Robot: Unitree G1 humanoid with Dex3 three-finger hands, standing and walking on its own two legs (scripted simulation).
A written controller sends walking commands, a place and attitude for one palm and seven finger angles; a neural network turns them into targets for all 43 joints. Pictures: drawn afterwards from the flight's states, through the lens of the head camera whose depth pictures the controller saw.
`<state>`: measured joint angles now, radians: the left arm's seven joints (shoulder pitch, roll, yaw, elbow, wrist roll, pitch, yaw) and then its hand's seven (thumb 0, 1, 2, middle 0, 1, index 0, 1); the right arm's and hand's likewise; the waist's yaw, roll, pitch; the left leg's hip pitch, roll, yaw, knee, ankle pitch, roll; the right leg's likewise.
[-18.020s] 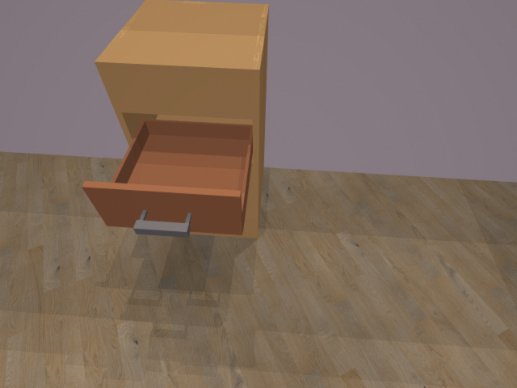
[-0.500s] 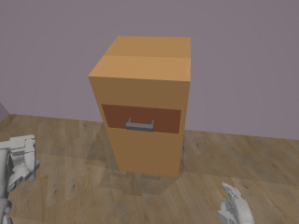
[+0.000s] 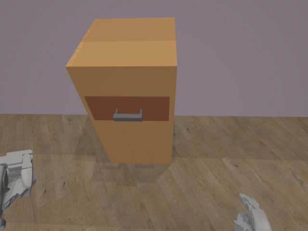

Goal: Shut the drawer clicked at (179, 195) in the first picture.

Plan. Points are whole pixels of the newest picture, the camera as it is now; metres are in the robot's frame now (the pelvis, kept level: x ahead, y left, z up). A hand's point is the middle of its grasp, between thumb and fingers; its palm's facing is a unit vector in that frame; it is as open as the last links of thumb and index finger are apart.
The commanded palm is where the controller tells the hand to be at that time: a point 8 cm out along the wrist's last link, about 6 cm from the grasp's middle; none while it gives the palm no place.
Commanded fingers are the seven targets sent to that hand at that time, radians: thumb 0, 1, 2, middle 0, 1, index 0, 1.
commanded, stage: step back with the hand held close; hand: left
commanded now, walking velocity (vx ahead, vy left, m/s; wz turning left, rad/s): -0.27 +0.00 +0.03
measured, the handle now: (128, 114) +0.64 +0.16 -0.19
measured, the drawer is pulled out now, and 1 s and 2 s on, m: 0.00 0.00 0.00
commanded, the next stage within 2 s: stop stepping back and stand still in 1.26 s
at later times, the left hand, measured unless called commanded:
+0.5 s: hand out of the picture +0.12 +0.27 +0.15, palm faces +0.37 -0.80 -0.48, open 3.3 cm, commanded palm +0.05 +0.31 +0.17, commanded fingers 0.00 0.90 0.90 -1.40 -1.60 -1.40 -1.60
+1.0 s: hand out of the picture +0.06 +0.26 +0.17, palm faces +0.36 -0.79 -0.49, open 3.2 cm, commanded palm -0.01 +0.31 +0.17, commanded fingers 0.00 0.90 0.90 -1.40 -1.60 -1.40 -1.60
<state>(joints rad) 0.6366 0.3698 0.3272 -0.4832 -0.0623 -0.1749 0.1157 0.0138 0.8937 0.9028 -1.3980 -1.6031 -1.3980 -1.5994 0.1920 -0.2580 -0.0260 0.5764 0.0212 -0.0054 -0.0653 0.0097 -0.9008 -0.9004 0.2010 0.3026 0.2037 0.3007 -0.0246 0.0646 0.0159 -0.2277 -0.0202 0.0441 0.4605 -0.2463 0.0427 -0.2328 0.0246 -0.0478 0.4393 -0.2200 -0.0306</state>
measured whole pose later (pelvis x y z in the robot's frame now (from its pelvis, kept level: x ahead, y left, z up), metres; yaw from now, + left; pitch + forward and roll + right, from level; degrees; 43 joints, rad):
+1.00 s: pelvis -0.12 +0.02 -0.02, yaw +4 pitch +1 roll -3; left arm 0.63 0.46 0.43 -0.64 -0.03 -0.32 0.14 0.01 0.89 0.90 -1.40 -1.60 -1.40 -1.60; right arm 0.18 -0.23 -0.04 0.57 0.00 -0.04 -0.06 0.01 -0.90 -0.90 0.20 0.30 0.21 0.30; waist -0.05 -0.01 0.04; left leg -0.53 -0.03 0.01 0.63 -0.25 0.05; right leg -0.40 0.07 0.04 0.56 -0.19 0.00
